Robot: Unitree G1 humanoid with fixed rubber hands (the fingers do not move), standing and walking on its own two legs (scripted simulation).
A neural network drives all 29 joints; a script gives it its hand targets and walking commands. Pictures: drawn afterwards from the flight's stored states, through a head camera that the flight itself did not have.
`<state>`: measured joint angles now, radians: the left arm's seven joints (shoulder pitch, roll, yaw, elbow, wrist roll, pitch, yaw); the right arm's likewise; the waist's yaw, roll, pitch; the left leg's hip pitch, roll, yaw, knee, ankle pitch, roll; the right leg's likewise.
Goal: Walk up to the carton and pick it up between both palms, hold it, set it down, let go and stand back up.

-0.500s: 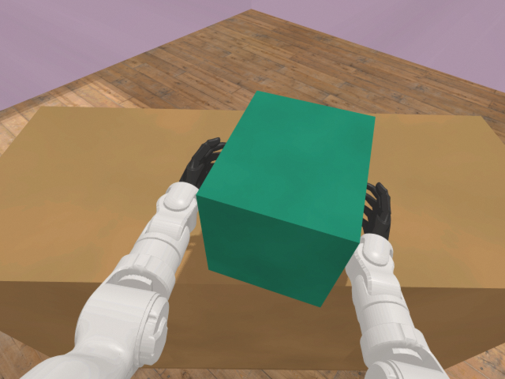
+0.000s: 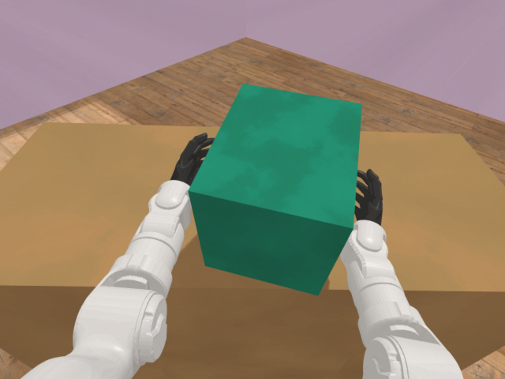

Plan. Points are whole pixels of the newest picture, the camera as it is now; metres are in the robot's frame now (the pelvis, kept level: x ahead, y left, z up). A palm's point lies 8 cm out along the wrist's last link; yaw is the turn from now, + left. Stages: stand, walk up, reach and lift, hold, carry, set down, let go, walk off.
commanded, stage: reach and lift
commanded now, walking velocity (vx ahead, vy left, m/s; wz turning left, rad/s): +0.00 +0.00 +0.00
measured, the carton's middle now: (280, 188) +0.43 -0.06 +0.09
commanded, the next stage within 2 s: hold in 1.96 s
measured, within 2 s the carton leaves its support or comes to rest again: neither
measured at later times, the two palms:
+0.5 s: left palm (172, 167) +0.40 +0.12 +0.17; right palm (370, 196) +0.36 -0.18 +0.14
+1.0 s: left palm (162, 163) +0.39 +0.13 +0.19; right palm (371, 182) +0.36 -0.18 +0.17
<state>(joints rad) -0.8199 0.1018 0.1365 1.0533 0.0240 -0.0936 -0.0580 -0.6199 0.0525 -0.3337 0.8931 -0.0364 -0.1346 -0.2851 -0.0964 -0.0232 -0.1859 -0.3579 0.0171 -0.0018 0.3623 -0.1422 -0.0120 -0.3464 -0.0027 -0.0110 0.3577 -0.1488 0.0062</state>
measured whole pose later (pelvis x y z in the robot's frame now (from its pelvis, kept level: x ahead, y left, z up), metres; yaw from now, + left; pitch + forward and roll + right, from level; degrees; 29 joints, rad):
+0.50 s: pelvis +0.00 +0.00 +0.00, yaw +0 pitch +3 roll +0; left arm -0.75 0.08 0.21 0.66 0.04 0.35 -0.03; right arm -0.66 0.00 -0.18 0.70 0.06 0.23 -0.30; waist -0.10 -0.04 -0.16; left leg -0.26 0.02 0.00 0.34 -0.14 -0.01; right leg -0.26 0.00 -0.01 0.35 -0.15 0.00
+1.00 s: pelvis -0.01 +0.00 +0.00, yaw +0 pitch -1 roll +0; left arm -0.79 0.05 0.27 0.56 0.11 0.56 0.01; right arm -0.81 -0.05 -0.17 0.84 0.08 0.32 -0.25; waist -0.10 -0.05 -0.12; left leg -0.20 0.02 0.00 0.35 -0.14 -0.01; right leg -0.19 0.00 -0.01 0.35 -0.14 0.00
